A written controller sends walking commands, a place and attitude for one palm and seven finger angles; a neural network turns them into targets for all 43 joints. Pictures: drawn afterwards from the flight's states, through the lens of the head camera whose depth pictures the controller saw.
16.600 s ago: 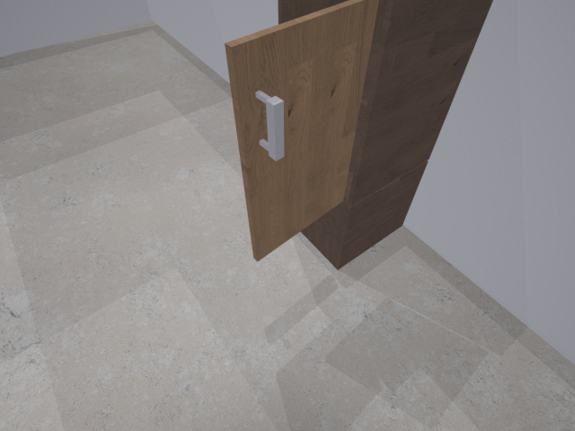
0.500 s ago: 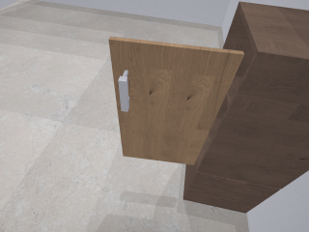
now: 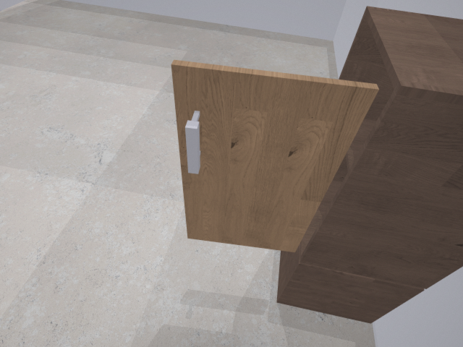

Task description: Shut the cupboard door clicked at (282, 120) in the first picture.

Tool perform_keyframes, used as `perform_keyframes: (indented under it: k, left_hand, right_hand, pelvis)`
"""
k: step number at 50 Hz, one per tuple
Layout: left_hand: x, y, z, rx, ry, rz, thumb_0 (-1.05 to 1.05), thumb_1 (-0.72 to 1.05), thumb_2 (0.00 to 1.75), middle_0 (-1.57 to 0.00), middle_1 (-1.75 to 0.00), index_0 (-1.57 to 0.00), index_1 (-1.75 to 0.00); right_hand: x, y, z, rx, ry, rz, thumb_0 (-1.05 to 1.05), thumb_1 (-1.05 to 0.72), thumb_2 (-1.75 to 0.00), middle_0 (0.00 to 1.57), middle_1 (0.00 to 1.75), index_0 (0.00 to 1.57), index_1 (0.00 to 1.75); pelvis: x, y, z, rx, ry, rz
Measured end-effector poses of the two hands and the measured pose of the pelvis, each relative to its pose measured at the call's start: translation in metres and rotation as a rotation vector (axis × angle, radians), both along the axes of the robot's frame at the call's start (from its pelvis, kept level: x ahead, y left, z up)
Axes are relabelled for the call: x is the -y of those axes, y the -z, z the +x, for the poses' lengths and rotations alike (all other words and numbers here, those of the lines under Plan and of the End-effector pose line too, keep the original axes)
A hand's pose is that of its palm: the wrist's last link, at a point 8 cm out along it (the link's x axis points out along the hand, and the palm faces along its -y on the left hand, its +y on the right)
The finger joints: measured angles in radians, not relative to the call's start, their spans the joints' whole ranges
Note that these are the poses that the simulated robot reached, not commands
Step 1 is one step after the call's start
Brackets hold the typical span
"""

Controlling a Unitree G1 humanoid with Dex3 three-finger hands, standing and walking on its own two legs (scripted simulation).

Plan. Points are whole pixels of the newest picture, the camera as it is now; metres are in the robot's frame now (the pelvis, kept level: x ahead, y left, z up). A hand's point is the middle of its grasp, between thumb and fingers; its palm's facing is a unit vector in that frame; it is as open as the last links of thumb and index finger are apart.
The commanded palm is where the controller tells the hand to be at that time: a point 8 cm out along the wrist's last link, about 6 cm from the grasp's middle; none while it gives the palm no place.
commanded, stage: shuffle to correct the standing spot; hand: left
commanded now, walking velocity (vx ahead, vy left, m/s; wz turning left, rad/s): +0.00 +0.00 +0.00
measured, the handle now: (195, 142) +0.47 +0.11 +0.10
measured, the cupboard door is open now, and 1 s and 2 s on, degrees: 95 95 95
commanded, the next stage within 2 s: come to a stop and stand still in 0.30 s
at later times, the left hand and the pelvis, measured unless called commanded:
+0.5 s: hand out of the picture +0.02 +0.13 -0.19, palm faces +0.00 -0.98 -0.18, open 7.4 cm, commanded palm none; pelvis +0.01 -0.05 -0.01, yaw -2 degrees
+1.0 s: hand out of the picture +0.02 +0.15 -0.18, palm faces -0.01 -0.98 -0.22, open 7.3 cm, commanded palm none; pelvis +0.01 -0.03 -0.01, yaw -1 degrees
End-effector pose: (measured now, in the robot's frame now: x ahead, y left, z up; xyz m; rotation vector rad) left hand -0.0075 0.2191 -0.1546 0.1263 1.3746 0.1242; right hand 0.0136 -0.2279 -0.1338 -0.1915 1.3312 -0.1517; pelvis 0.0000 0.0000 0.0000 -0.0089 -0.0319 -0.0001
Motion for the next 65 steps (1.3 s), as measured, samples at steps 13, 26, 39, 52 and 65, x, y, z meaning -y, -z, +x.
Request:
perform_keyframes:
  k: [13,26,39,52,65]
  left_hand:
    - [0.004,0.002,-0.004,-0.064,0.018,-0.010,0.00,0.91,0.90,-0.20,-0.30,-0.20,-0.30]
    - [0.047,0.000,0.024,0.002,0.011,0.014,0.00,0.91,0.90,-0.20,-0.30,-0.20,-0.30]
    - [0.062,-0.001,0.024,0.020,-0.022,-0.001,0.01,0.93,0.90,-0.21,-0.30,-0.20,-0.30]
    - [0.008,-0.010,0.028,0.045,0.029,0.074,0.00,0.91,0.90,-0.21,-0.30,-0.20,-0.30]
    - [-0.006,-0.018,0.037,0.021,0.043,0.085,0.00,0.91,0.90,-0.20,-0.30,-0.20,-0.30]
  right_hand:
    - [-0.002,0.002,-0.011,-0.040,0.051,0.003,0.00,-0.92,-0.90,0.20,0.29,0.20,0.30]
    - [0.049,0.016,-0.030,-0.113,0.094,0.006,0.00,-0.91,-0.90,0.20,0.29,0.20,0.30]
    - [0.052,0.007,0.015,-0.030,0.040,0.010,0.01,-0.93,-0.90,0.20,0.29,0.20,0.30]
    - [0.025,0.014,0.029,0.107,0.013,0.029,0.00,-0.94,-0.90,0.20,0.29,0.20,0.30]
    - [0.013,0.016,0.012,0.015,0.005,0.054,0.00,-0.92,-0.90,0.20,0.29,0.20,0.30]
  pelvis:
    - [0.004,0.001,0.006,-0.011,0.019,0.012]
    - [0.052,0.009,0.013,-0.016,0.020,0.001]
    - [0.057,0.002,0.019,-0.005,0.017,0.009]
    - [0.022,0.008,0.007,-0.005,0.016,0.003]
    - [0.014,0.003,0.015,-0.022,0.029,0.019]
